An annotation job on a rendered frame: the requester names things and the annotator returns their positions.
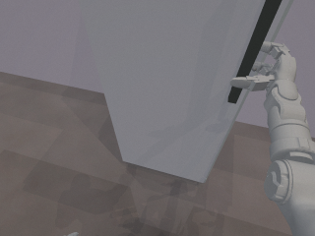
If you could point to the right robot hand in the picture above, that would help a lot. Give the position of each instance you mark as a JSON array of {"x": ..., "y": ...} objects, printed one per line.
[{"x": 284, "y": 69}]

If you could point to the right robot upper arm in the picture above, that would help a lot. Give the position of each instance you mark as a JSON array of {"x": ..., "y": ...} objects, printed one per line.
[{"x": 291, "y": 185}]

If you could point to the fridge door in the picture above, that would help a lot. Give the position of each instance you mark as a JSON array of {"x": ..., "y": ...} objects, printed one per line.
[{"x": 165, "y": 68}]

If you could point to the robot right forearm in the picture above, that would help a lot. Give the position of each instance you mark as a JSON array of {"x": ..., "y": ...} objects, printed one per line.
[{"x": 288, "y": 127}]

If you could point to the handle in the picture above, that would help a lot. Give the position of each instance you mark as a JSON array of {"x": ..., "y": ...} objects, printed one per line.
[{"x": 263, "y": 25}]

